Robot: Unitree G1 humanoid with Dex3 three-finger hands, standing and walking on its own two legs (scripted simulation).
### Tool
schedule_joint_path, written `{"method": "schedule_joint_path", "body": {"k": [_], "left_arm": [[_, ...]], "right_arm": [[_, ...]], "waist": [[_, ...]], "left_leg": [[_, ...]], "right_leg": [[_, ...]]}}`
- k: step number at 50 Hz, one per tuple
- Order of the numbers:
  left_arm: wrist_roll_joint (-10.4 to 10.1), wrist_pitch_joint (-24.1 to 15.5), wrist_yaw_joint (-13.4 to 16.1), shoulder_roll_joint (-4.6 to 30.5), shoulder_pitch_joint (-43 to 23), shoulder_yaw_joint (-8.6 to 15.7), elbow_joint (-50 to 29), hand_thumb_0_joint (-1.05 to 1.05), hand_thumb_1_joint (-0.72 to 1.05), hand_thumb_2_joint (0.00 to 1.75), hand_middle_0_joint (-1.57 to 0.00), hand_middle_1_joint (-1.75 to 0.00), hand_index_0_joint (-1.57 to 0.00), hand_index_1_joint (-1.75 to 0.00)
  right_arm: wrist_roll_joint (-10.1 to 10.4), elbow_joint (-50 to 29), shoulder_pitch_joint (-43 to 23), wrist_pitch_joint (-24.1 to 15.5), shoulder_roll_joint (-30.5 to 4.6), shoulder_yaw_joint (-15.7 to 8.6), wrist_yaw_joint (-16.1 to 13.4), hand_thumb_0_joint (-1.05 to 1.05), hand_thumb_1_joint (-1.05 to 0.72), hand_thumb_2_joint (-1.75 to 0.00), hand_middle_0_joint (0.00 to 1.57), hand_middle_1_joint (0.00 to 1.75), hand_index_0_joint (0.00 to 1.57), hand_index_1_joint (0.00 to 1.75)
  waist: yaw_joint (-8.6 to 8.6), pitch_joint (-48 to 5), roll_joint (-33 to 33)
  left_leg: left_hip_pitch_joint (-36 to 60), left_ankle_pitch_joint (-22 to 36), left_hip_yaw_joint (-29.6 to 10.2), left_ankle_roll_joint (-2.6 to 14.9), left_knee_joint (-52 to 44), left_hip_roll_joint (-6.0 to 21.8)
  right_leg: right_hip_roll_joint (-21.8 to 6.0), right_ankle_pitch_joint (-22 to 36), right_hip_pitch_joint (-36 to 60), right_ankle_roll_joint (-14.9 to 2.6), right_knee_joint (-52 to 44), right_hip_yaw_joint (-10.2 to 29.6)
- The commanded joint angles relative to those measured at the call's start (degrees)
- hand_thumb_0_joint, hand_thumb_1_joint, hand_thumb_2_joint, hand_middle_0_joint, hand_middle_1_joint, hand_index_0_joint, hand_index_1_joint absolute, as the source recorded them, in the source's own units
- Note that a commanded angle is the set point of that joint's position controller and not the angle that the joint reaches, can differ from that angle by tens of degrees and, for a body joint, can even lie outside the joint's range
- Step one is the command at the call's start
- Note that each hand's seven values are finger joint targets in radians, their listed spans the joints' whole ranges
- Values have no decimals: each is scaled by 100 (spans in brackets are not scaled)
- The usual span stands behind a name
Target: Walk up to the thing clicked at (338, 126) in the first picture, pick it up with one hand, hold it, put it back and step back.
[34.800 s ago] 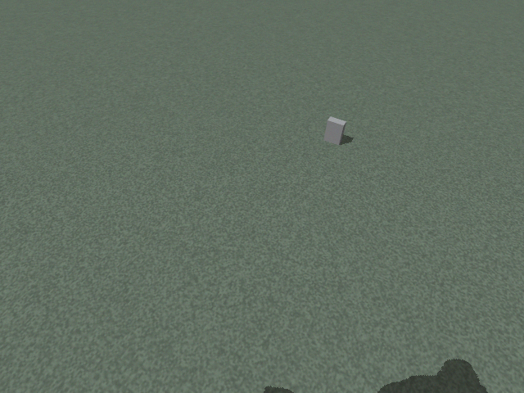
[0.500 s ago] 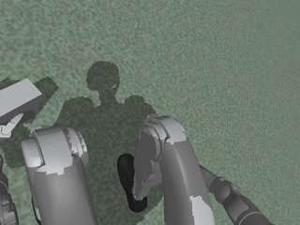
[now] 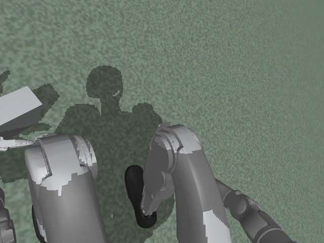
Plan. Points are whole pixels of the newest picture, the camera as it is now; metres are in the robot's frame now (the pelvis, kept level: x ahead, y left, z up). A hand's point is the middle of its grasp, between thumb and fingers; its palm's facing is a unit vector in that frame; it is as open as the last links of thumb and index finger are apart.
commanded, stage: open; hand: left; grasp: from the side
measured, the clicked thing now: (11, 117) +0.39 +0.25 -0.21
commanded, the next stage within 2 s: withdraw in 0.02 s
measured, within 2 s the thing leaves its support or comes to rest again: neither
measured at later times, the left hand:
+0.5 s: hand out of the picture +0.37 +0.34 -0.10, palm faces +0.57 -0.82 -0.04, open 17.4 cm
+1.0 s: hand out of the picture +0.35 +0.31 -0.08, palm faces +0.39 -0.92 -0.08, open 17.5 cm
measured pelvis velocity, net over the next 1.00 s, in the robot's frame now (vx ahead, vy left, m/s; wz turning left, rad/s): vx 0.02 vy -0.02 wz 0.09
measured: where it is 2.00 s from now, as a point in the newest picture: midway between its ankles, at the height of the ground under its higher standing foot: (105, 224)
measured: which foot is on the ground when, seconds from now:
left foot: down 0.00-1.00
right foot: down 0.00-1.00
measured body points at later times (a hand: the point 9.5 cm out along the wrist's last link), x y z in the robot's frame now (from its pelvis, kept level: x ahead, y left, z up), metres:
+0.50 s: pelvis +0.00 +0.00 +0.02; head +0.18 +0.19 +0.38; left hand +0.34 +0.38 -0.09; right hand +0.20 -0.22 -0.04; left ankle +0.08 +0.12 -0.25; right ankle +0.14 -0.12 -0.25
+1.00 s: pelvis +0.02 -0.02 +0.03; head +0.21 +0.12 +0.40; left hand +0.33 +0.36 -0.07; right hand +0.22 -0.24 -0.07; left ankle +0.08 +0.12 -0.25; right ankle +0.14 -0.12 -0.25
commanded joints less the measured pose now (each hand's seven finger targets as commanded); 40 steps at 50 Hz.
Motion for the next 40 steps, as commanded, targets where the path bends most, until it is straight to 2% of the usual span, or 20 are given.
{"method": "schedule_joint_path", "body": {"k": [1, 5, 7, 10, 12, 15, 16, 18, 20, 22, 23, 24, 27, 30, 33, 35, 37, 38, 39, 40], "left_arm": [[50, -341, -16, 533, -1215, -99, -870, 0, -61, 8, -29, -17, -29, -17], [31, -319, 2, 419, -1030, -114, -669, 0, -61, 5, -22, -11, -22, -12], [37, -314, 4, 441, -977, -74, -628, 0, -61, 8, -12, -8, -13, -8], [38, -311, 17, 659, -921, 115, -817, 0, -61, 10, -9, -7, -9, -7], [37, -307, 16, 1018, -963, 411, -1345, 0, -61, 9, -8, -6, -9, -6], [60, -105, 9, 1158, -693, 649, -2052, 0, -61, 9, -7, -6, -8, -7], [90, -44, 17, 1281, -791, 718, -2604, 0, -61, 9, -8, -7, -8, -7], [81, 265, -13, 1076, -675, 654, -2943, 0, -61, 10, -7, -7, -7, -8], [57, 589, -3, 929, -743, 607, -3144, 0, -61, 11, -9, -10, -10, -11], [28, 998, -113, 130, -556, 1, -2536, 0, -61, 13, -12, -13, -13, -13], [4, 1125, -145, 280, -647, 141, -2781, 0, -61, 12, -13, -13, -14, -13], [33, 1342, -238, -59, -374, -224, -2083, 0, -61, 11, -13, -13, -14, -13], [-44, 1491, -435, 488, -822, 154, -2764, 0, -61, 2, -9, -6, -11, -5], [-237, 1544, -772, 111, -845, -32, -2645, 0, -61, 0, -10, -6, -13, -4], [-317, 1578, -1092, 292, -743, 203, -2551, 0, -61, 1, -11, -7, -14, -5], [-296, 1582, -1368, 290, -657, 103, -2582, 0, -61, 3, -15, -10, -17, -8], [-320, 1602, -1673, 275, -359, 62, -2897, 0, -61, 4, -15, -10, -18, -9], [-345, 1608, -1814, 296, -224, 59, -3228, 0, -53, 7, -7, -2, -10, -1], [342, 2093, -1472, 1943, -116, 1295, -3738, 0, -61, 0, -8, -3, -10, -1], [-443, 1845, -1428, -67, -324, -122, -4021, 0, -61, 0, -7, -2, -9, 0]], "right_arm": [[-21, -130, 122, 52, -2039, -679, -67, 0, -93, -90, 20, 30, 20, 30], [-20, -138, 105, 48, -2036, -668, -54, 0, -93, -90, 20, 30, 20, 30], [-13, -148, 73, 55, -2048, -693, -56, 0, -91, -90, 20, 30, 20, 30], [-11, -166, 72, 72, -2062, -701, -80, 0, -91, -90, 20, 30, 20, 30], [-12, -189, 145, 94, -2025, -726, -99, 0, -91, -90, 20, 30, 20, 30], [44, -319, 212, 165, -2018, -898, -126, 0, -91, -90, 20, 30, 20, 30], [59, -303, 341, 190, -1985, -977, -128, 0, -91, -90, 20, 30, 20, 30], [187, -310, 435, 238, -1941, -1133, -147, 0, -92, -90, 20, 30, 20, 30], [304, -363, 525, 252, -1895, -1266, -160, 0, -92, -90, 20, 30, 20, 30], [444, -208, 729, 257, -1777, -1349, -155, 0, -92, -90, 20, 30, 20, 30], [503, -279, 764, 251, -1796, -1427, -181, 0, -92, -90, 20, 30, 20, 30], [573, -253, 747, 266, -1729, -1410, -198, 0, -92, -90, 20, 30, 20, 30], [718, -302, 888, 278, -1701, -1547, -276, 0, -92, -90, 20, 30, 20, 30], [831, -258, 931, 247, -1628, -1629, -316, 0, -90, -90, 20, 30, 20, 30], [915, -234, 963, 245, -1630, -1688, -410, 0, -90, -89, 20, 30, 20, 30], [951, -254, 942, 256, -1596, -1731, -459, 0, -89, -89, 20, 30, 20, 30], [987, -279, 934, 279, -1585, -1797, -518, 0, -89, -89, 20, 30, 20, 30], [996, -305, 945, 285, -1588, -1835, -541, 0, -81, -88, 20, 30, 20, 30], [1215, -342, 1291, 398, -1543, -2231, -634, 0, -89, -90, 20, 30, 20, 30], [1027, -602, 883, 358, -1421, -1901, -531, 0, -90, -90, 20, 30, 20, 30]], "waist": [[-634, -3124, 3052], [-618, -3084, 2895], [-583, -2983, 2870], [-482, -3098, 2965], [-333, -3477, 3210], [-112, -3886, 3677], [-47, -4125, 4019], [43, -4163, 4251], [18, -4199, 4321], [-200, -3690, 3755], [-163, -3681, 3566], [-247, -3373, 3141], [-26, -3558, 2856], [-73, -3681, 2677], [22, -3736, 2585], [83, -3830, 2636], [211, -4062, 2779], [340, -4274, 2888], [1223, -5841, 3958], [473, -4756, 3519]], "left_leg": [[2241, 537, 652, -52, -1985, 272], [2134, 457, 650, -38, -1983, 254], [2116, 317, 640, -37, -2024, 264], [2200, 408, 653, -40, -2037, 286], [2329, 603, 725, -26, -2001, 285], [2707, 756, 757, -83, -2286, 325], [2928, 779, 773, -119, -2401, 342], [3077, 698, 794, -154, -2637, 366], [2888, 737, 895, -140, -2677, 328], [2295, 412, 949, -64, -2636, 284], [2180, 442, 974, -33, -2602, 284], [1806, 135, 980, 45, -2604, 265], [1688, -80, 1000, 151, -2625, 247], [1735, -170, 974, 169, -2693, 223], [1727, -163, 991, 190, -2722, 230], [1764, -181, 1045, 182, -2755, 231], [1895, -23, 1145, 175, -2743, 211], [1994, 83, 1190, 159, -2784, 202], [3279, 611, 1404, 86, -3319, 225], [2415, 342, 1208, 34, -3027, 244]], "right_leg": [[205, 1021, 1314, -439, -978, -632], [211, 939, 1334, -432, -1022, -652], [207, 802, 1235, -437, -1034, -660], [204, 852, 1341, -431, -1040, -631], [216, 1014, 1565, -442, -1031, -548], [145, 1041, 1548, -490, -990, -459], [138, 1043, 1534, -526, -965, -422], [98, 961, 1211, -562, -948, -347], [87, 1084, 1156, -575, -986, -281], [81, 931, 950, -548, -1141, -271], [79, 975, 899, -542, -1176, -247], [74, 714, 876, -504, -1324, -218], [60, 499, 887, -482, -1448, -144], [50, 360, 758, -506, -1393, -120], [30, 305, 724, -516, -1360, -61], [23, 238, 686, -539, -1317, -9], [21, 319, 799, -554, -1325, 51], [2, 369, 875, -572, -1300, 87], [-93, 514, 1376, -619, -1490, 284], [-26, 512, 678, -630, -1178, 114]]}}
